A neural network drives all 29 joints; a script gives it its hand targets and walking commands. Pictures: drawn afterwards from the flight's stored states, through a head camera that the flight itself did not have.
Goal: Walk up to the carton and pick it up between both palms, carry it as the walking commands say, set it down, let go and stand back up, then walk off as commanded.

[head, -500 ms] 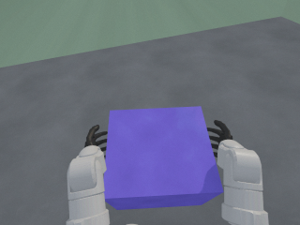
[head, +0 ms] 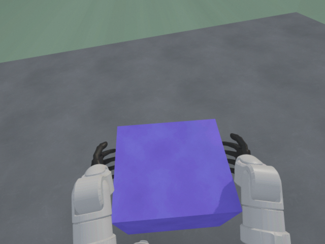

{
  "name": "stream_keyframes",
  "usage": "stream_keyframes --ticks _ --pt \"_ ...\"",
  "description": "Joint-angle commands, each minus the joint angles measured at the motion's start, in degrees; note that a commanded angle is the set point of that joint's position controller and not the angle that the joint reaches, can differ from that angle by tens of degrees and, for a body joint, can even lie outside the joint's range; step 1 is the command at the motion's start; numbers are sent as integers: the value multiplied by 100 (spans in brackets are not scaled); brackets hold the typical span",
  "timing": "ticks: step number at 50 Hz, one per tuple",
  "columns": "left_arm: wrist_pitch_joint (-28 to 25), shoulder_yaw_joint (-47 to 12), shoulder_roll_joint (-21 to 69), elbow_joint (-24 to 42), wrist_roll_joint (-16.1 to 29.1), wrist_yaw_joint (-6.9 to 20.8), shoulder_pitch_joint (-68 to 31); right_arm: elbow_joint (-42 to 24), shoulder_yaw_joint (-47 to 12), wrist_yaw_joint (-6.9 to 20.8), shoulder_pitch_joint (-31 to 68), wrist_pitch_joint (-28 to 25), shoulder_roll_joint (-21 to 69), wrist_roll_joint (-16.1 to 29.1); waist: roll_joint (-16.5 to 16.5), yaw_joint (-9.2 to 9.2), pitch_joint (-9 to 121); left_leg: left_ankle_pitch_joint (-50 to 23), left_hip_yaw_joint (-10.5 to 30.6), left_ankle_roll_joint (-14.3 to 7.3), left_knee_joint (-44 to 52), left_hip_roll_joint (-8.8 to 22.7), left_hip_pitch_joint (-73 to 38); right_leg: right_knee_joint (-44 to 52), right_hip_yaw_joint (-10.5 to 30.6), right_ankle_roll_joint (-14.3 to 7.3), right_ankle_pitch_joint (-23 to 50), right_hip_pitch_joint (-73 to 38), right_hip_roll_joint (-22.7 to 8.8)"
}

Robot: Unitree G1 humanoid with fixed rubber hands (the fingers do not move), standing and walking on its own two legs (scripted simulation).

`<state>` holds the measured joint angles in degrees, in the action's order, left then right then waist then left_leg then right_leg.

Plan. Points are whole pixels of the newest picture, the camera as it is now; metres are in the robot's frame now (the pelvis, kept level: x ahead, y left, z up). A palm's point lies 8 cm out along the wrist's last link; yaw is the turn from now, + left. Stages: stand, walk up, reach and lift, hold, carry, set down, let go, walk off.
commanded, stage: carry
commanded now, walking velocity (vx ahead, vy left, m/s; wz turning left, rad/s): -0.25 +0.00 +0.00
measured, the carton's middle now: (170, 178) +0.30 +0.02 +0.00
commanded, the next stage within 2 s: none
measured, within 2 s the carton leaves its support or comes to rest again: neither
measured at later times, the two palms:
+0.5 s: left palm out of the picture +0.04 +0.16 +0.09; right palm out of the picture +0.08 -0.16 +0.09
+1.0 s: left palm out of the picture -0.19 +0.14 +0.08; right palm out of the picture -0.14 -0.18 +0.08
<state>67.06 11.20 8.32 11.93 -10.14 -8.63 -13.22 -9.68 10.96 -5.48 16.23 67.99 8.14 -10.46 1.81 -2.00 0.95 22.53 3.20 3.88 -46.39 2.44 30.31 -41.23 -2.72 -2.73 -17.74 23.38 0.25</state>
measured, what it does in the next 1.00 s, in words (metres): walks backwards: left foot, then right foot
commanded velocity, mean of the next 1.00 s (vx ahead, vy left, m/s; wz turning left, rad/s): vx -0.25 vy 0.00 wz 0.00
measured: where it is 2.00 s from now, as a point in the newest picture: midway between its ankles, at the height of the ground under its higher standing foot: outside the picture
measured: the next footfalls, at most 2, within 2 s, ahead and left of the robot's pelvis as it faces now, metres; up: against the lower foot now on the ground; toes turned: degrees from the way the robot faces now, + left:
left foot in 0.28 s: -0.12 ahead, +0.15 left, +0.00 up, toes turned +1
right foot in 0.54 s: -0.16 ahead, -0.13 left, +0.00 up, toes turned +0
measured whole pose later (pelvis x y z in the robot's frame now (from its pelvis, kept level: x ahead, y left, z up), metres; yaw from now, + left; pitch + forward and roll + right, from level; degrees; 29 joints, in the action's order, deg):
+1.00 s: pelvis -0.44 -0.05 +0.00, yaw +3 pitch +0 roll +0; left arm 68.2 10.3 8.0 14.9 -9.6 -9.2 -11.1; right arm -11.8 10.2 -4.9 15.0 67.5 8.7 -10.5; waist 0.2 -1.9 1.4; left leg 19.7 2.3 2.9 -39.4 2.9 20.5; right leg -50.4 -3.4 -1.7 -17.0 38.5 0.3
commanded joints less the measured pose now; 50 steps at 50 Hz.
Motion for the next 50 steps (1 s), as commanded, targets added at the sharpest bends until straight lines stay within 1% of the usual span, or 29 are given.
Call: stream_keyframes --ticks 1,4,8,11,13,14,15,16,17,19,22,23,24,25,26,27,28,30,32,35,39,42,43,44,45,46,47,48,50 --pt "105 -4310 5549 547 3103 2368 -3435 -692 -4629 1594 3238 -94 5764 2837 -790 110 1596 71 -18 -141 -2835 -262 173 2398 1386 -430 257 -147 -1774" --pt "121 -4235 5411 614 3080 2343 -3495 -679 -4615 1555 3202 -36 5708 2886 -993 120 1679 100 -347 -19 -2589 -240 114 2553 1334 -332 -2 -565 -1575" --pt "216 -4170 5324 249 3003 2296 -2955 -579 -4508 1510 2789 68 5474 2800 -1069 93 2357 688 -467 -83 -829 -205 140 2126 1823 -694 1845 -1813 -1737" --pt "176 -4278 5318 251 2966 2257 -2853 -393 -4393 1587 2472 68 5418 2781 -1351 64 2470 739 -668 -236 627 -299 -706 2329 1800 -685 1026 -1456 -1842" --pt "157 -4385 5322 317 2942 2233 -2872 -271 -4344 1642 2329 43 5481 2750 -1207 176 2472 189 -752 -470 2160 -346 -1789 2418 1397 -174 -355 -740 -1610" --pt "153 -4440 5312 344 2952 2221 -3070 -212 -4345 1670 2321 21 5561 2714 -487 235 2266 274 -303 -584 2767 -71 -2067 2069 967 263 -763 -247 -1193" --pt "144 -4481 5354 341 2983 2233 -3209 -182 -4294 1692 2324 -2 5530 2617 980 284 1947 1389 1526 -989 3524 1125 -1804 990 405 596 -992 541 -550" --pt "114 -4594 5426 591 3094 2263 -3689 -260 -4146 1748 2353 -88 5511 2549 2478 374 1257 1717 2825 -1641 3834 2262 -187 -831 -156 612 -1302 1012 216" --pt "61 -4701 5539 836 3165 2274 -3997 -470 -4224 1794 2556 -116 5677 2715 2053 307 756 1813 2226 -1644 3958 2219 971 -2449 262 499 -863 559 213" --pt "21 -4738 5545 880 3314 2274 -4123 -603 -4397 1741 2863 -104 5780 2794 1132 208 844 195 1197 -1440 3228 1732 1143 -3586 541 409 -720 323 144" --pt "164 -4562 5302 613 3247 2257 -3575 -362 -4385 1631 2511 -18 5480 2569 1391 75 1624 -2476 521 -904 1969 1096 -349 -1214 312 219 -513 30 -328" --pt "201 -4525 5272 608 3213 2250 -3513 -405 -4366 1612 2516 2 5430 2542 1487 101 1722 -3437 585 -903 1656 1037 -872 -285 160 215 -453 -45 -198" --pt "215 -4531 5241 582 3195 2255 -3357 -381 -4353 1602 2399 8 5347 2525 1515 77 1806 -3518 571 -857 1472 1082 -981 631 23 215 -143 -400 -60" --pt "217 -4516 5195 542 3177 2278 -3284 -268 -4349 1599 2276 25 5285 2490 1255 55 1788 -2724 445 -716 1166 967 -703 1584 261 275 292 -928 -223" --pt "217 -4496 5169 501 3180 2296 -3304 -253 -4383 1581 2265 24 5265 2479 175 120 1698 -1089 134 -456 554 521 44 2148 1312 279 1003 -1471 -907" --pt "201 -4478 5093 407 3142 2312 -3307 -336 -4371 1581 2394 30 5228 2504 -1654 249 1655 1048 -357 -91 -508 -64 820 2138 2927 -85 3172 -1484 -2488" --pt "174 -4389 5236 396 3117 2340 -3151 -440 -4448 1594 2540 7 5419 2575 -1785 183 1562 1316 -418 -42 -1777 -101 619 1905 2497 -595 4267 -1049 -2676" --pt "139 -4389 5391 704 3182 2369 -3375 -727 -4618 1584 2954 -71 5568 2755 -881 117 1813 620 -96 -111 -2680 -244 115 2061 1697 -524 2012 -479 -1929" --pt "85 -4324 5419 811 3118 2346 -3438 -788 -4657 1597 3033 -80 5747 2850 -1028 98 1639 101 -245 -71 -2953 -194 -79 2561 1428 -368 -57 -68 -1642" --pt "119 -4288 5338 809 3151 2331 -3547 -861 -4661 1546 3137 -38 5616 2910 -1088 144 1779 173 -526 11 -2149 -179 -151 2678 1464 -260 -88 -663 -1499" --pt "188 -4284 5277 499 3013 2268 -3028 -634 -4538 1552 2571 64 5414 2817 -1128 93 2328 788 -515 -139 -270 -208 -410 2464 1911 -596 860 -1459 -1693" --pt "156 -4423 5317 530 2972 2227 -2989 -451 -4415 1632 2325 52 5428 2778 -1470 100 2419 628 -852 -352 1592 -394 -1453 2727 1682 -273 10 -1090 -1688" --pt "150 -4471 5314 582 2965 2222 -3046 -402 -4400 1661 2271 30 5478 2760 -1221 180 2392 339 -859 -490 2530 -393 -2069 2708 1354 146 -469 -654 -1449" --pt "146 -4510 5299 553 2969 2209 -3217 -329 -4375 1689 2259 6 5555 2721 -372 240 2210 473 -267 -608 2994 52 -2333 2182 887 564 -571 -163 -1030" --pt "128 -4540 5340 633 3001 2215 -3385 -344 -4308 1711 2266 -20 5479 2611 1304 296 1914 1559 1812 -1159 3846 1429 -1876 837 254 878 -721 543 -255" --pt "96 -4644 5424 847 3087 2249 -3754 -340 -4160 1777 2181 -100 5555 2552 2494 358 1244 1618 2575 -1717 3802 2331 3 -1026 -16 668 -1059 728 254" --pt "39 -4773 5550 1131 3183 2244 -4155 -582 -4266 1814 2467 -120 5727 2743 2082 280 795 1566 1999 -1654 3930 2257 1032 -2671 359 564 -689 416 188" --pt "-10 -4883 5557 1256 3293 2225 -4336 -764 -4392 1793 2716 -135 5810 2840 1430 238 625 563 1386 -1570 3545 1955 1128 -3322 527 504 -785 507 252" --pt "58 -4720 5435 1009 3338 2231 -4083 -668 -4438 1708 2804 -50 5673 2798 1106 123 1220 -1393 636 -1203 2398 1514 411 -2922 590 308 -455 308 -86"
